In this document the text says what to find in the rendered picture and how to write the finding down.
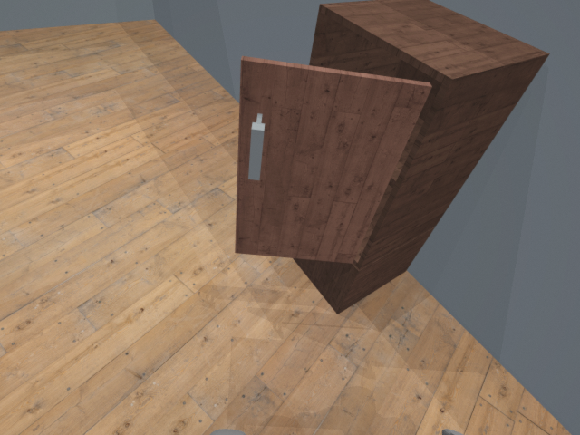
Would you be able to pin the cupboard door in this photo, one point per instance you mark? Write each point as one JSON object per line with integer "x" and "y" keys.
{"x": 332, "y": 141}

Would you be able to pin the handle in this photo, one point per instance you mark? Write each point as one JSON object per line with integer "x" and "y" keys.
{"x": 256, "y": 148}

